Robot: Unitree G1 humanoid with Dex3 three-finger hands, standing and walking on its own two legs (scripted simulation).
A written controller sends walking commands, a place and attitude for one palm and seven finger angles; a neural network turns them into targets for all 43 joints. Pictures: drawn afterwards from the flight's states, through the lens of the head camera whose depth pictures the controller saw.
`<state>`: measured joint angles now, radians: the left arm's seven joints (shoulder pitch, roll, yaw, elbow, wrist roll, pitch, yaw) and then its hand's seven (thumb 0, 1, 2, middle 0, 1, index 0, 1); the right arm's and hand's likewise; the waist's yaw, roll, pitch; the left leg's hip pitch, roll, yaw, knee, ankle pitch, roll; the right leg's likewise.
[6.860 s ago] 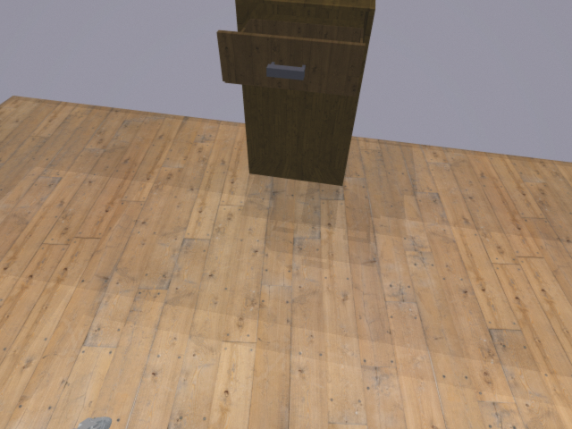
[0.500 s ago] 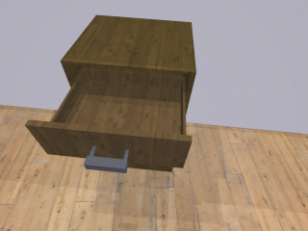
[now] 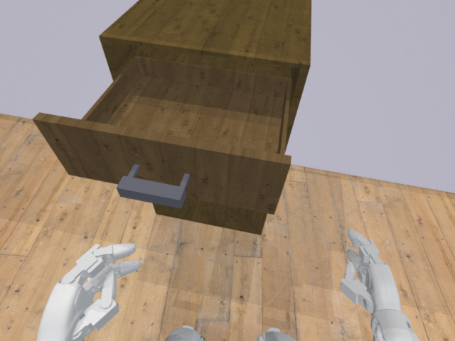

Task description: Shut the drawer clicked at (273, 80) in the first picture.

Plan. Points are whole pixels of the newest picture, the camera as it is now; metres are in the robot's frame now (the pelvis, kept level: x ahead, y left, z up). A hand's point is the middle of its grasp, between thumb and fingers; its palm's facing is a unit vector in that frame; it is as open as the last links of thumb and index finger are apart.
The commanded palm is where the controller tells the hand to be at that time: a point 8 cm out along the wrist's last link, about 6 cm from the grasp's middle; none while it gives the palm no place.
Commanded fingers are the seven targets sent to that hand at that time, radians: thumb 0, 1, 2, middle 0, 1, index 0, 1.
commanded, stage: raise the hand and make a fist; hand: left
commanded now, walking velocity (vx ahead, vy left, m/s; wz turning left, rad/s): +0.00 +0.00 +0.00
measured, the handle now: (156, 182) +0.37 +0.18 +0.06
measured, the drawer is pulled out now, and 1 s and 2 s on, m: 0.30 0.30 0.30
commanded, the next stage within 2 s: bring the fist close to the handle in 1.38 s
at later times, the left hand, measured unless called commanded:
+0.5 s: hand (121, 276) +0.19 +0.17 +0.10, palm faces -0.10 -1.00 -0.03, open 3.2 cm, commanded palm +0.15 +0.22 +0.11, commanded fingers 0.00 0.90 0.90 -1.24 -1.43 -1.24 -1.43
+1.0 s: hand (123, 254) +0.20 +0.15 +0.15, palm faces -0.08 -0.99 -0.06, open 3.2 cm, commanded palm +0.15 +0.20 +0.16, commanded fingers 0.00 0.90 0.90 -1.40 -1.60 -1.40 -1.60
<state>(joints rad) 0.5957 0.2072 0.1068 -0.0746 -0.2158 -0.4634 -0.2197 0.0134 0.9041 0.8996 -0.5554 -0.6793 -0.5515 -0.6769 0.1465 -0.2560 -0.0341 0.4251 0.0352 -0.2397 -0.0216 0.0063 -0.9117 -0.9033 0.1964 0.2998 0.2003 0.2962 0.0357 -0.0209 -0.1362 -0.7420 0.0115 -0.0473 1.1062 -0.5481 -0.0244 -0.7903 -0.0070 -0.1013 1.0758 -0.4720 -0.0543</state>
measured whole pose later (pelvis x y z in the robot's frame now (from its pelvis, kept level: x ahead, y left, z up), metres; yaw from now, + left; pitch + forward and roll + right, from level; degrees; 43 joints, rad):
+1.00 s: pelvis +0.04 +0.03 +0.03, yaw +0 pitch +6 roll -2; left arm 0.72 0.19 -0.05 -0.56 -0.15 -0.15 -0.14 0.01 0.90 0.90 -1.39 -1.59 -1.39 -1.59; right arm 0.27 -0.20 0.06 0.45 0.05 -0.21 0.00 0.01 -0.91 -0.90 0.20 0.30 0.21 0.30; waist 0.02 0.05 -0.12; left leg -0.49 -0.01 -0.02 0.91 -0.52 0.02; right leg -0.54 -0.02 -0.08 0.87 -0.43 0.00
